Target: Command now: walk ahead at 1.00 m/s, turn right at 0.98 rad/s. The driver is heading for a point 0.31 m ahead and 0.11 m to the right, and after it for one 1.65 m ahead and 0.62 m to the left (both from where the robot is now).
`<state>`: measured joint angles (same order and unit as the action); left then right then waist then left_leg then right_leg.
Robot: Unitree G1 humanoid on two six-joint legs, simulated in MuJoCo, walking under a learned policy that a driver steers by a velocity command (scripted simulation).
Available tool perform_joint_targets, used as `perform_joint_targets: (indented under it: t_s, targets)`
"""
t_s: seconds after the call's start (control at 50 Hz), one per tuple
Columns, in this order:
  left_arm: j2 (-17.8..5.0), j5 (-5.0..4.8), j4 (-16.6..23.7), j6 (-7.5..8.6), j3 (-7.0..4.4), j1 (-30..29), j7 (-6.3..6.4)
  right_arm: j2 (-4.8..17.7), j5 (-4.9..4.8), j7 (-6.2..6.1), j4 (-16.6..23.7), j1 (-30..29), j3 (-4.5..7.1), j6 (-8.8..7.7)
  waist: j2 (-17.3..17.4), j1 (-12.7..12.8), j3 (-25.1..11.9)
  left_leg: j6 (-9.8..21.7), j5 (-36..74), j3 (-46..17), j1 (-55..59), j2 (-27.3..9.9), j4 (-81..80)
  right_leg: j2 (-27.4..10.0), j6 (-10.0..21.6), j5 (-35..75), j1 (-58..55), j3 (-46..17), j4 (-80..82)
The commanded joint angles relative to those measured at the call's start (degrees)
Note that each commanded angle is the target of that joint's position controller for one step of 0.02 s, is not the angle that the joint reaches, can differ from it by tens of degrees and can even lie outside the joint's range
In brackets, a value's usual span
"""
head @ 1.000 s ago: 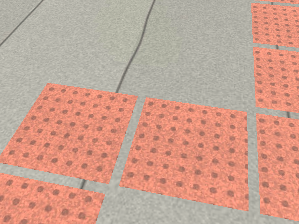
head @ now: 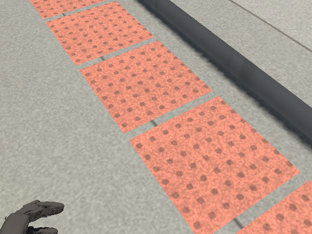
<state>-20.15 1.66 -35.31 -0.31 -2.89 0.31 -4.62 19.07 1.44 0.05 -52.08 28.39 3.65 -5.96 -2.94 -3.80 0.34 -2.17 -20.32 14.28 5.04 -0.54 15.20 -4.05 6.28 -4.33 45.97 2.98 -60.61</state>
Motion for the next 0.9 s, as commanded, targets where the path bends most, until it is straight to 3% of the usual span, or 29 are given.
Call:
perform_joint_targets:
  t_s: [0.02, 0.04, 0.08, 0.1, 0.12, 0.14, 0.16, 0.18, 0.2, 0.22, 0.24, 0.26, 0.3, 0.36, 0.4, 0.46, 0.52, 0.56, 0.58, 0.6, 0.62, 0.64, 0.66, 0.68, 0.7, 0.72, 0.76, 0.84, 0.9]
  targets:
    - [1.2, 0.2, 4.8, 0.39, 1.69, -4.3, -1.25, 4.3, -0.08, -0.07, 4.8, -7.2, -0.03, -1.78, 4.8, 4.7, 8.7, 3.1, 42.2, 1.8, -10.8, -11.3, -9.0, 1.2, 2.3, 5.5, -8.8, 5.2, 12.4]
    - [0.7, 0.07, 4.4, 0.57, 1.56, -4.4, -1.2, 5.8, -0.01, -0.35, 4.8, -5.6, 0.25, -1.47, 5.1, 4.6, 7.3, 2.7, 54.5, 2.7, -8.0, -11.2, -6.5, 3.7, 3.3, 5.1, -12.3, 7.6, 14.7]
    - [-1.3, -0.07, 2.6, 0.91, 0.79, 1.2, -0.59, 9.7, -0.03, -1.34, 5.2, -4.1, 1.17, 0.0, 8.4, 8.4, 2.1, 2.3, 78.0, 2.8, -2.1, -13.2, 4.6, 8.0, 5.1, 0.2, -20.0, 9.2, 16.5]
    - [-3.2, -0.18, 0.6, 1.07, -0.16, 9.1, 0.02, 11.7, 0.22, -1.63, 5.8, -5.4, 1.75, 1.09, 9.4, 12.9, -2.3, 2.7, 83.5, 2.2, -2.5, -14.6, 15.4, 9.8, 6.2, -3.0, -28.5, 8.5, 16.3]
    - [-4.9, 0.39, -3.2, 1.29, -1.32, 21.0, 0.88, 12.0, 0.38, -1.75, 6.7, -7.3, 1.69, 1.78, 9.9, 17.8, -6.9, 4.2, 80.9, 0.3, -8.3, -15.7, 29.0, 10.3, 8.2, -5.2, -42.5, 4.2, 19.0]
    - [-6.9, 0.49, -6.9, 1.24, -2.96, 28.2, 2.29, 10.3, 0.79, -1.34, 6.8, -7.6, 1.44, 2.13, 6.1, 19.9, -9.1, 4.2, 54.7, 0.2, -19.1, -11.7, 47.8, 8.4, 9.7, -6.7, -56.2, -2.4, 24.8]
    - [-11.9, 0.1, -6.7, 0.92, -4.03, 23.3, 3.46, 1.4, 1.32, -0.58, 9.3, -5.6, -0.54, 1.98, -9.9, 11.6, -7.5, 3.6, -8.4, -0.9, -35.6, -2.2, 70.5, -3.5, 8.9, -1.4, -62.0, -19.0, 24.7]
    - [-14.7, 0.78, -3.2, 0.52, -4.45, 21.9, 3.85, 3.1, -1.34, -0.53, 14.3, -2.0, -0.9, 1.39, -9.5, 9.1, -22.3, 3.4, -7.9, -14.2, -47.9, -0.2, 80.3, -15.0, 17.1, -9.9, -74.0, -44.7, 36.8]
    - [-11.2, 0.71, -3.5, 0.66, -4.27, 21.9, 4.57, 5.7, -1.42, -0.72, 13.8, -9.0, -0.73, 0.7, 1.2, 11.2, -16.0, 3.8, -1.2, -16.2, -51.6, -2.4, 79.2, -14.1, 14.9, -16.1, -67.2, -43.8, 43.4]
    - [-8.6, 0.77, -5.2, 1.5, -3.44, 20.1, 5.19, 4.7, -1.75, -0.58, 13.1, -9.4, -1.09, 0.62, 4.3, 8.3, -5.7, 4.0, 1.6, -15.9, -51.4, -4.4, 75.0, -13.4, 13.3, -14.5, -56.0, -36.7, 45.3]
    - [-6.1, 1.0, -6.1, 2.84, -2.65, 18.6, 5.19, 3.4, -0.92, -0.29, 11.9, -9.9, -1.5, 1.12, 8.9, 5.9, -1.9, 4.1, 2.3, -17.5, -47.5, -6.2, 70.4, -11.7, 11.6, -11.7, -46.5, -31.2, 46.3]
    - [-4.5, 1.06, -6.2, 4.23, -1.97, 17.0, 5.37, 2.4, -0.46, 0.2, 10.4, -7.5, -1.71, 2.3, 9.8, 3.5, -0.1, 3.9, 3.1, -19.1, -42.3, -7.2, 66.9, -10.6, 10.2, -8.1, -39.0, -25.9, 47.7]
    - [-2.1, 0.12, -8.1, 6.22, -1.07, 16.9, 5.01, 0.8, -0.25, 1.57, 8.5, -5.5, -1.68, 4.61, 6.6, 0.6, 2.6, 3.2, 4.0, -20.4, -38.6, -8.7, 60.1, -8.0, 6.9, -7.8, -31.6, -17.5, 51.7]
    - [-1.2, -0.38, -10.0, 7.9, -0.9, 19.4, 3.76, -0.2, -1.44, 2.39, 10.2, -14.3, -1.58, 5.27, 3.7, 3.2, 7.1, 4.5, 14.2, -17.8, -44.1, -7.6, 49.2, -3.0, 0.6, 7.0, -33.2, -4.6, 55.4]
    - [-0.6, -0.67, -10.4, 8.48, -0.6, 19.6, 3.49, -1.4, -1.61, 2.83, 11.3, -18.5, -2.09, 4.53, 2.4, 4.0, 7.2, 5.8, 22.2, -13.8, -43.3, -6.0, 40.6, -0.2, -1.6, 18.5, -35.1, 2.8, 55.6]
    - [-1.1, -1.11, -11.4, 9.07, -0.05, 21.9, 4.27, -2.2, -1.56, 3.84, 12.5, -23.8, -2.68, 3.64, 2.7, 5.5, 6.4, 8.0, 30.8, -7.2, -39.8, -3.1, 28.7, -0.7, -3.9, 32.0, -40.8, 8.0, 56.9]
    - [-4.6, -0.85, -11.7, 8.5, -0.43, 22.0, 6.42, 0.3, -1.01, 4.15, 11.7, -21.4, -2.15, 3.81, -1.7, 2.8, 1.7, 10.4, 29.5, -2.8, -33.9, 2.7, 23.1, -3.6, -6.7, 61.8, -51.8, 10.6, 48.6]
    - [-7.7, 0.25, -10.6, 6.4, -1.37, 19.1, 7.96, 4.5, -0.89, 3.6, 8.5, -9.2, -0.56, 4.64, -4.6, -4.4, -4.4, 12.1, 20.4, -2.3, -22.3, 6.9, 24.2, -6.0, -7.4, 76.2, -53.7, 10.4, 32.0]
    - [-8.9, 0.95, -9.2, 5.24, -1.84, 15.2, 8.18, 7.1, -0.82, 3.01, 5.1, 2.9, 0.89, 4.96, -4.6, -10.4, -8.4, 14.3, 15.1, -5.0, -11.4, 7.1, 24.4, -6.9, -6.9, 75.3, -49.1, 9.2, 16.7]
    - [-9.5, 0.76, -8.4, 4.35, -2.29, 10.4, 7.72, 9.7, -1.06, 2.06, 2.5, 13.7, 2.72, 5.05, -0.1, -17.3, -9.9, 18.7, 12.5, -11.1, -0.7, 4.2, 18.5, -2.5, -6.3, 54.5, -39.4, 10.3, -9.8]
    - [0.6, 1.84, -6.2, 5.7, 0.28, 6.3, 6.08, 10.8, -2.47, 1.35, 1.4, 9.3, 3.46, 5.81, 16.7, -11.2, -3.5, 19.8, 19.5, -20.8, 6.4, -0.6, 21.9, 9.8, -6.0, -17.7, -15.2, 6.7, -32.9]
    - [3.0, -0.17, 0.1, 7.13, 1.75, 14.6, 5.38, 16.0, -0.42, 1.37, 4.5, 2.4, 4.06, 5.88, 20.0, -1.3, -13.7, 32.9, 9.4, -52.1, 18.6, -11.4, 12.4, 10.6, -8.3, -25.9, 4.1, -5.9, -43.6]
    - [0.1, 0.81, 0.7, 8.63, 2.45, 11.7, 5.05, 11.9, -0.28, 0.94, 7.2, -0.3, 3.8, 5.87, 7.2, -3.3, -12.6, 31.6, -6.1, -62.2, 15.1, -14.8, 0.2, 7.0, -6.7, -20.7, 7.2, -10.8, -37.9]
    - [-1.8, 0.73, 0.4, 9.21, 2.23, 10.0, 4.63, 7.2, -0.11, 0.4, 6.5, -2.0, 2.71, 5.71, -2.0, 0.0, -3.4, 27.5, -10.0, -58.3, 3.0, -13.7, -3.6, 3.5, -5.9, -15.5, 5.0, -10.7, -29.0]
    - [-1.4, 1.61, 0.7, 8.59, 2.35, 9.0, 4.68, 5.9, -0.31, 0.4, 5.9, -4.0, 2.19, 5.23, -4.7, 3.1, 1.0, 24.4, -6.2, -52.6, -6.5, -10.6, -4.2, 1.4, -6.3, -15.1, 1.0, -9.7, -22.9]
    - [-1.1, 2.71, 0.7, 7.15, 2.78, 9.7, 4.61, 6.7, -0.44, 0.04, 6.6, -4.9, 2.08, 4.22, -4.0, 4.9, 3.0, 23.8, -1.4, -49.0, -13.1, -8.2, -4.1, 0.3, -7.3, -15.6, -2.4, -9.4, -19.5]
    - [-0.5, 3.12, 1.5, 4.42, 3.41, 8.9, 4.32, 6.3, -0.97, 0.24, 6.8, -6.0, 1.6, 2.52, -2.6, 6.7, 5.8, 22.4, 2.7, -41.4, -25.1, -3.3, -6.4, -2.0, -9.1, -15.5, -8.6, -7.1, -9.8]
    - [1.7, 0.93, 6.6, 4.2, 4.78, -3.3, 3.22, 7.7, -1.75, 0.56, 7.4, -4.7, 2.58, 1.6, 2.8, 1.7, 6.3, 18.7, 18.1, -34.0, -28.9, 2.4, -7.0, -1.2, -10.1, 2.2, -16.2, -2.8, 14.6]
    - [1.5, -0.06, 7.7, 4.6, 4.76, -6.7, 3.39, 8.9, -1.97, 0.97, 7.2, -1.8, 3.47, 1.93, 5.9, -2.3, 2.9, 16.0, 30.2, -35.3, -19.2, 1.3, -3.4, 2.1, -9.1, 9.3, -18.6, -2.2, 24.7]
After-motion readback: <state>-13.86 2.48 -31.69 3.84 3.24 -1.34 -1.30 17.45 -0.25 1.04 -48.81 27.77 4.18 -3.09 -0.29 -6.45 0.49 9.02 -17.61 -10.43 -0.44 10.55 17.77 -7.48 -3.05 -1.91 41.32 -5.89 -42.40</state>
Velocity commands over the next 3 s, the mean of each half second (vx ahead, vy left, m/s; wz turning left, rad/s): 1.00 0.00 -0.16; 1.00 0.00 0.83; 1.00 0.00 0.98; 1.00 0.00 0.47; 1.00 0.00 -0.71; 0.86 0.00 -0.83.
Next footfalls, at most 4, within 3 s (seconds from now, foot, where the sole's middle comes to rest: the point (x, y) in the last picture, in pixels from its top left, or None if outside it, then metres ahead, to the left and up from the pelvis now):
0.14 right None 0.32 -0.06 -0.77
0.60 left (150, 177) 0.76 0.01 -0.77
1.02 right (163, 106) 1.20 -0.09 -0.77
1.48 left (92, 84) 1.41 0.32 -0.77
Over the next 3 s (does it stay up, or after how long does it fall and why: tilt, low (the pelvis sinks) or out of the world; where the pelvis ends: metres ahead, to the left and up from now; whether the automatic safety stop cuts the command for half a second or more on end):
stays up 2.23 1.20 0.01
